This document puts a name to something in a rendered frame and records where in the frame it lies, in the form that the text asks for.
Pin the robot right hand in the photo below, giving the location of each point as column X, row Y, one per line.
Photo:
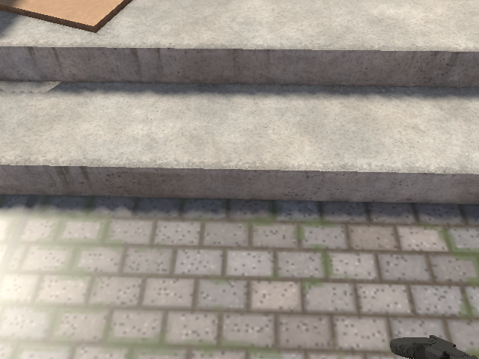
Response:
column 427, row 348

